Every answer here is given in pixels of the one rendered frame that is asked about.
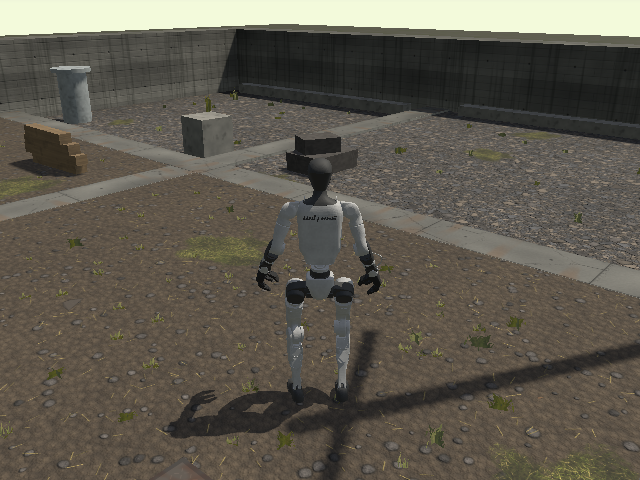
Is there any robot left forearm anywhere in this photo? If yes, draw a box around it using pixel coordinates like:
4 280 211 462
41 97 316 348
259 239 278 274

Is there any right robot hand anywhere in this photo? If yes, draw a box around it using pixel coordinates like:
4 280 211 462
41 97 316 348
358 272 382 295

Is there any robot head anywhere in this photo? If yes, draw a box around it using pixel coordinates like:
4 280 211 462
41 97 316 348
303 158 337 206

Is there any left robot upper arm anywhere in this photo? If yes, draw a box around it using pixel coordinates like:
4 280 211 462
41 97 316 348
269 201 299 256

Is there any left robot hand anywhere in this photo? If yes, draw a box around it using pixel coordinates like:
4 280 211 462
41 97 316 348
256 270 279 291

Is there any robot right forearm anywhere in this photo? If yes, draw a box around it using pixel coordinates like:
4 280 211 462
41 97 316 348
359 241 378 277

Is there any left robot foot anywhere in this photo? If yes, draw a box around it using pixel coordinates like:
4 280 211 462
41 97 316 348
287 378 304 403

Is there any right robot upper arm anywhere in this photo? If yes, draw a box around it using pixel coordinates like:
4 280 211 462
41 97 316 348
341 201 369 257

